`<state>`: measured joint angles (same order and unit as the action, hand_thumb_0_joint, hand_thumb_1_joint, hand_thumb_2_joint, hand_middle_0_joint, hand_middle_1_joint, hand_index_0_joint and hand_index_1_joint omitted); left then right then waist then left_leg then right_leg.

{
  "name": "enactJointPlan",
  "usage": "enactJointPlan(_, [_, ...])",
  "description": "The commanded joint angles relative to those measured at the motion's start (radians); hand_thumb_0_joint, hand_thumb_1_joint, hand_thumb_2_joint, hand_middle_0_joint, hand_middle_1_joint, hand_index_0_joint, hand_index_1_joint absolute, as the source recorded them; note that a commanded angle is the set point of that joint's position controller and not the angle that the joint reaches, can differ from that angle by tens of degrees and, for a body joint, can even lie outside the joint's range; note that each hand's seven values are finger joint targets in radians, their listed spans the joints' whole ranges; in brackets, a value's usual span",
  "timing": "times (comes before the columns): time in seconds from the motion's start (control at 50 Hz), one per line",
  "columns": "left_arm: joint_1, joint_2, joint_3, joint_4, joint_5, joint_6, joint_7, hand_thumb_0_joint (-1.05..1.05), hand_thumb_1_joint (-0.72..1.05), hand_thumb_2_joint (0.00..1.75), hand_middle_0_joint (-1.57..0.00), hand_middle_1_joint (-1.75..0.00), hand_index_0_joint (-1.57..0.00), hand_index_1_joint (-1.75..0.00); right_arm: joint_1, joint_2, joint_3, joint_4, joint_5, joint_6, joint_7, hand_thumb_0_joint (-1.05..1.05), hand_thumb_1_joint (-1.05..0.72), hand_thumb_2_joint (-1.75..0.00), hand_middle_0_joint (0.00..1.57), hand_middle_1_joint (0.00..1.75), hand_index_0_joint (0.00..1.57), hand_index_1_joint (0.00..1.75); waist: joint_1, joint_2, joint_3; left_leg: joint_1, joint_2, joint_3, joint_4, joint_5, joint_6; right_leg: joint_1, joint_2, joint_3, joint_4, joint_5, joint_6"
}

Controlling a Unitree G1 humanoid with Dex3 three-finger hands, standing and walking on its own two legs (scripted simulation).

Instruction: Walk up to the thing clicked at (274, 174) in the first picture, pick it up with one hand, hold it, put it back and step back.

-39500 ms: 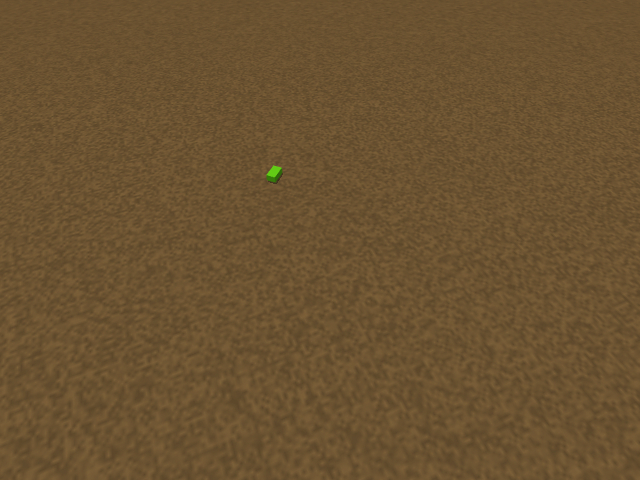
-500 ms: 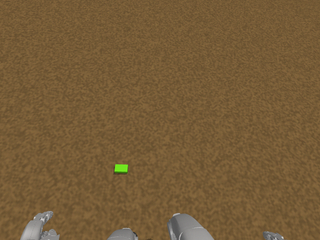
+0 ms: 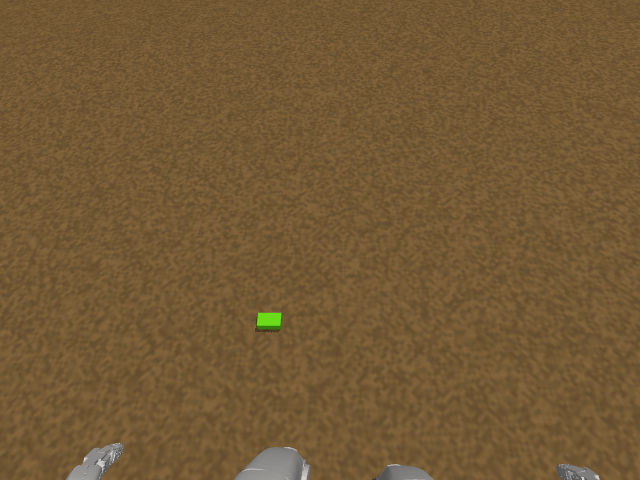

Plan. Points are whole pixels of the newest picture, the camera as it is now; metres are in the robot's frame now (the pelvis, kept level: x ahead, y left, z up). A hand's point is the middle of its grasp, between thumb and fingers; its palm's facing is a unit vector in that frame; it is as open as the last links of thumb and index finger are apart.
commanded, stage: step back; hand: left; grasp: from above
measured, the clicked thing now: (269, 321) +0.61 +0.21 -0.75
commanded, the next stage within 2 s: none
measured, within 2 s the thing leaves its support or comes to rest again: neither
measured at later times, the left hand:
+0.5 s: hand out of the picture -0.08 +0.28 -0.16, palm faces -0.04 -0.92 -0.39, open 7.4 cm
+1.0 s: hand out of the picture -0.21 +0.26 -0.15, palm faces +0.06 -0.91 -0.40, open 7.4 cm
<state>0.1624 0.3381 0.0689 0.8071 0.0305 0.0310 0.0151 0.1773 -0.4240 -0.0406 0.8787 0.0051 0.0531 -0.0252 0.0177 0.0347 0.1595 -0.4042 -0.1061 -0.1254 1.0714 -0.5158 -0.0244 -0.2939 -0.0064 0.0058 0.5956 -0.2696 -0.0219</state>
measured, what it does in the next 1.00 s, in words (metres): walks backwards: left foot, then right foot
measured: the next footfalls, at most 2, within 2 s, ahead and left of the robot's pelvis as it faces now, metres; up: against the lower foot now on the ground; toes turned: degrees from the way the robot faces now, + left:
left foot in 0.12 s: -0.01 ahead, +0.12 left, +0.00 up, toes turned +0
right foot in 0.54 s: -0.20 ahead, -0.14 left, +0.00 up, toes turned -1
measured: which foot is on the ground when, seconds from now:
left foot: up 0.00-0.10, down 0.12-0.58, up 0.60-0.92, down 0.94-1.00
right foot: down 0.00-0.14, up 0.16-0.52, down 0.54-0.96, up 0.98-1.00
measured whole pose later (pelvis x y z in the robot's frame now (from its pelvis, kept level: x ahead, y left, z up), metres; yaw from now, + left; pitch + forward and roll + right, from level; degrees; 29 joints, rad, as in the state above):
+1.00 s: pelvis -0.34 -0.02 -0.01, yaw +3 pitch -3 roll +1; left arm 0.09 0.38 0.07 0.79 0.01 0.06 0.03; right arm 0.18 -0.37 -0.04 0.88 -0.02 0.05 0.00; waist 0.01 -0.04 0.20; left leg -0.26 -0.06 0.00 0.67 -0.36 0.03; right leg -0.45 -0.04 0.02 0.85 -0.44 -0.01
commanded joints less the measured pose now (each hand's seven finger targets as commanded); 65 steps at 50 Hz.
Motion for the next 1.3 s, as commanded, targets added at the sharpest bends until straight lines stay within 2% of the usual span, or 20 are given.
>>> enactJointPlan(0.0, [0.036, 0.265, 0.071, -0.099, 0.001, -0.019, 0.027, 0.0, 0.9, 0.9, -0.2, -0.3, -0.2, -0.3, -0.009, -0.143, -0.049, -0.094, -0.015, -0.034, -0.006, 0.0, -0.9, -0.9, 0.2, 0.3, 0.2, 0.3, 0.038, -0.212, -0.2, -0.042, 0.064, 0.044, -0.264, -0.02, 0.013, 0.274, -0.26, 0.242, -0.088, 0.546, -0.207])
enactJointPlan(0.08, [-0.018, 0.27, 0.059, -0.123, -0.019, 0.001, 0.012, 0.0, 0.9, 0.9, -0.2, -0.3, -0.2, -0.3, 0.106, -0.145, -0.068, -0.051, -0.028, -0.048, 0.004, 0.0, -0.9, -0.9, 0.2, 0.3, 0.2, 0.3, -0.033, -0.167, -0.232, 0.213, 0.086, 0.108, -0.662, 0.331, 0.048, 0.099, -0.185, 0.178, 0.022, 0.358, -0.11])
enactJointPlan(0.12, [-0.056, 0.231, 0.054, -0.141, -0.029, 0.002, 0.015, 0.0, 0.9, 0.9, -0.2, -0.3, -0.2, -0.3, 0.031, -0.33, -0.104, -0.087, -0.038, -0.046, 0.016, 0.0, -0.9, -0.9, 0.2, 0.3, 0.2, 0.3, -0.046, 0.224, -0.188, 0.161, 0.45, -0.362, -0.745, 0.52, 0.254, -0.137, 0.098, 0.014, 0.308, -0.279, -0.001])
enactJointPlan(0.14, [-0.11, 0.257, 0.072, -0.13, -0.011, 0.005, 0.026, 0.0, 0.9, 0.9, -0.2, -0.3, -0.2, -0.3, 0.032, -0.341, -0.11, -0.091, -0.044, -0.052, 0.015, 0.0, -0.9, -0.9, 0.2, 0.3, 0.2, 0.3, -0.094, 0.183, -0.167, 0.073, 0.509, -0.457, -0.761, 0.553, 0.336, -0.12, 0.106, 0.163, 0.522, -0.41, 0.001])
enactJointPlan(0.2, [0.013, 0.23, 0.067, -0.072, -0.033, 0.012, 0.024, 0.0, 0.9, 0.9, -0.2, -0.3, -0.2, -0.3, -0.084, -0.214, -0.07, -0.104, -0.041, -0.054, -0.001, 0.0, -0.9, -0.9, 0.2, 0.3, 0.2, 0.3, 0.013, 0.064, -0.124, 0.14, 0.364, -0.166, -0.687, 0.631, 0.235, -0.209, 0.116, 0.216, 0.688, -0.255, -0.012])
enactJointPlan(0.4, [0.071, 0.222, 0.065, -0.056, -0.017, 0.005, 0.001, 0.0, 0.9, 0.9, -0.2, -0.3, -0.2, -0.3, -0.019, -0.21, -0.081, -0.127, -0.035, -0.048, -0.004, 0.0, -0.9, -0.9, 0.2, 0.3, 0.2, 0.3, -0.052, 0.13, -0.211, 0.325, 0.367, -0.108, -0.65, 0.524, 0.281, -0.144, 0.058, 0.11, 0.383, -0.249, 0.061])
enactJointPlan(0.52, [0.257, 0.234, 0.081, 0.055, 0.001, -0.002, -0.012, 0.0, 0.9, 0.9, -0.2, -0.3, -0.2, -0.3, -0.084, -0.217, -0.08, -0.139, -0.023, -0.012, 0.003, 0.0, -0.9, -0.9, 0.2, 0.3, 0.2, 0.3, 0.023, 0.117, -0.226, 0.017, 0.276, -0.047, -0.561, 0.207, 0.133, 0.196, 0.008, 0.013, -0.172, -0.065, -0.014])
enactJointPlan(0.54, [0.24, 0.303, 0.098, 0.036, 0.019, -0.009, -0.012, 0.0, 0.9, 0.9, -0.2, -0.3, -0.2, -0.3, -0.084, -0.155, -0.064, -0.153, -0.015, -0.013, 0.007, 0.0, -0.9, -0.9, 0.2, 0.3, 0.2, 0.3, 0.028, -0.096, -0.169, -0.161, 0.13, -0.004, -0.388, 0.063, 0.068, 0.176, -0.157, 0.299, -0.255, -0.21, -0.07])
enactJointPlan(0.56, [0.132, 0.435, 0.122, -0.023, 0.019, -0.001, -0.01, 0.0, 0.9, 0.9, -0.2, -0.3, -0.2, -0.3, -0.141, -0.135, -0.067, -0.173, -0.012, -0.014, -0.009, 0.0, -0.9, -0.9, 0.2, 0.3, 0.2, 0.3, 0.073, -0.359, -0.099, -0.152, -0.005, 0.037, -0.107, -0.074, 0.014, -0.113, -0.397, 0.559, -0.382, -0.241, -0.232])
enactJointPlan(0.58, [0.043, 0.44, 0.119, -0.065, 0.018, -0.009, -0.002, 0.0, 0.9, 0.9, -0.2, -0.3, -0.2, -0.3, -0.139, -0.179, -0.082, -0.165, -0.017, -0.01, -0.014, 0.0, -0.9, -0.9, 0.2, 0.3, 0.2, 0.3, 0.048, -0.3, -0.022, -0.102, 0.052, -0.074, 0.063, -0.07, 0.0, -0.267, -0.461, 0.602, -0.412, -0.219, -0.284])
enactJointPlan(0.64, [-0.095, 0.296, 0.083, -0.085, 0.018, -0.022, 0.01, 0.0, 0.9, 0.9, -0.2, -0.3, -0.2, -0.3, 0.002, -0.159, -0.066, -0.093, -0.002, -0.022, -0.01, 0.0, -0.9, -0.9, 0.2, 0.3, 0.2, 0.3, -0.062, -0.17, -0.071, -0.086, -0.029, -0.039, 0.139, 0.067, 0.015, -0.104, -0.218, 0.185, -0.184, 0.251, -0.145])
enactJointPlan(0.82, [0.058, 0.293, 0.076, -0.092, 0.001, -0.009, 0.033, 0.0, 0.9, 0.9, -0.2, -0.3, -0.2, -0.3, 0.008, -0.134, -0.054, -0.098, -0.024, -0.03, -0.006, 0.0, -0.9, -0.9, 0.2, 0.3, 0.2, 0.3, 0.046, -0.231, -0.195, -0.038, 0.059, 0.081, -0.26, -0.027, 0.005, 0.246, -0.285, 0.219, -0.06, 0.559, -0.191])
enactJointPlan(0.9, [-0.029, 0.272, 0.053, -0.113, -0.017, 0.008, 0.026, 0.0, 0.9, 0.9, -0.2, -0.3, -0.2, -0.3, 0.127, -0.16, -0.078, -0.044, -0.033, -0.035, -0.002, 0.0, -0.9, -0.9, 0.2, 0.3, 0.2, 0.3, -0.031, -0.148, -0.259, 0.223, 0.118, 0.083, -0.664, 0.382, 0.058, 0.099, -0.217, 0.148, 0.079, 0.398, -0.085])
enactJointPlan(0.94, [-0.082, 0.248, 0.053, -0.124, -0.032, 0.01, 0.031, 0.0, 0.9, 0.9, -0.2, -0.3, -0.2, -0.3, 0.028, -0.328, -0.102, -0.083, -0.03, -0.028, 0.013, 0.0, -0.9, -0.9, 0.2, 0.3, 0.2, 0.3, -0.045, 0.223, -0.22, 0.162, 0.462, -0.333, -0.707, 0.697, 0.292, -0.111, 0.051, -0.019, 0.393, -0.346, 0.005])
enactJointPlan(0.96, [-0.104, 0.262, 0.065, -0.108, -0.016, 0.013, 0.04, 0.0, 0.9, 0.9, -0.2, -0.3, -0.2, -0.3, 0.015, -0.316, -0.104, -0.088, -0.04, -0.035, 0.012, 0.0, -0.9, -0.9, 0.2, 0.3, 0.2, 0.3, -0.063, 0.171, -0.173, 0.065, 0.511, -0.39, -0.721, 0.683, 0.346, -0.099, 0.055, 0.115, 0.572, -0.405, 0.006])
enactJointPlan(1.02, [-0.024, 0.243, 0.06, -0.058, -0.03, 0.021, 0.035, 0.0, 0.9, 0.9, -0.2, -0.3, -0.2, -0.3, -0.079, -0.219, -0.068, -0.102, -0.046, -0.034, -0.005, 0.0, -0.9, -0.9, 0.2, 0.3, 0.2, 0.3, 0.011, 0.053, -0.126, 0.082, 0.375, -0.133, -0.655, 0.728, 0.26, -0.165, 0.096, 0.179, 0.726, -0.281, -0.006])
enactJointPlan(1.16, [0.008, 0.229, 0.049, -0.004, -0.012, -0.03, 0.004, 0.0, 0.9, 0.9, -0.2, -0.3, -0.2, -0.3, -0.027, -0.207, -0.077, -0.082, -0.051, -0.031, 0.012, 0.0, -0.9, -0.9, 0.2, 0.3, 0.2, 0.3, -0.057, 0.154, -0.191, 0.255, 0.328, -0.103, -0.667, 0.231, 0.247, -0.057, 0.032, 0.019, 0.15, -0.256, 0.035])
enactJointPlan(1.22, [0.153, 0.216, 0.048, 0.1, -0.004, -0.053, 0.004, 0.0, 0.9, 0.9, -0.2, -0.3, -0.2, -0.3, -0.087, -0.215, -0.075, -0.076, -0.038, -0.012, 0.021, 0.0, -0.9, -0.9, 0.2, 0.3, 0.2, 0.3, 0.014, 0.146, -0.209, 0.112, 0.299, -0.044, -0.587, 0.124, 0.189, 0.177, 0.04, -0.033, -0.22, -0.083, -0.012])
enactJointPlan(1.24, [0.158, 0.256, 0.061, 0.115, 0.012, -0.063, 0.008, 0.0, 0.9, 0.9, -0.2, -0.3, -0.2, -0.3, -0.062, -0.162, -0.06, -0.073, -0.037, -0.011, 0.022, 0.0, -0.9, -0.9, 0.2, 0.3, 0.2, 0.3, 0.007, 0.031, -0.202, -0.012, 0.242, -0.001, -0.461, 0.086, 0.137, 0.269, -0.002, 0.088, -0.262, -0.099, -0.028])
enactJointPlan(1.28, [0.058, 0.432, 0.099, 0.054, 0.026, -0.065, 0.012, 0.0, 0.9, 0.9, -0.2, -0.3, -0.2, -0.3, -0.158, -0.143, -0.058, -0.107, -0.033, -0.017, 0.011, 0.0, -0.9, -0.9, 0.2, 0.3, 0.2, 0.3, 0.07, -0.237, -0.093, -0.124, 0.102, -0.053, -0.186, -0.06, 0.02, -0.066, -0.42, 0.62, -0.399, -0.466, -0.239])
